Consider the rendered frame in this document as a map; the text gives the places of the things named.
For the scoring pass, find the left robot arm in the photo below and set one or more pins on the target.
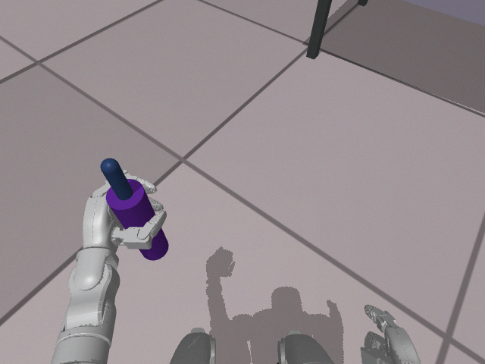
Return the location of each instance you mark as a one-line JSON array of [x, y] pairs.
[[87, 330]]

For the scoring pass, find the right robot hand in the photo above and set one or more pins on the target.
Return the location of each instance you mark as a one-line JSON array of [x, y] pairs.
[[396, 348]]

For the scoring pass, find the bottle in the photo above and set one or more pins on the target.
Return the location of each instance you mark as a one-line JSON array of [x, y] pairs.
[[129, 202]]

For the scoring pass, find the left robot hand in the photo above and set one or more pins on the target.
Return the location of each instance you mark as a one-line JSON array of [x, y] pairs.
[[101, 226]]

